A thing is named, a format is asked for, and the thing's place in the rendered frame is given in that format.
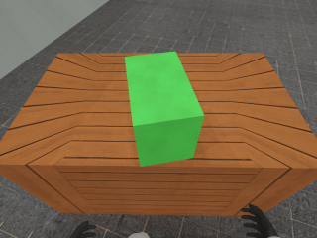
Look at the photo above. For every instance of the left robot hand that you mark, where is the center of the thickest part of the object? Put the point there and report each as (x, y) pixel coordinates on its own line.
(78, 232)

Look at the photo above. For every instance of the right robot hand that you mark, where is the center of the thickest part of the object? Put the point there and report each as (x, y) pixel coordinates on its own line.
(263, 225)

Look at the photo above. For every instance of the carton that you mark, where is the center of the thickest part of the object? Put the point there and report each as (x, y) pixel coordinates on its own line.
(166, 115)

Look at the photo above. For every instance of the pedestal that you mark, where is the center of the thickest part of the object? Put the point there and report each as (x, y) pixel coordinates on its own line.
(73, 146)

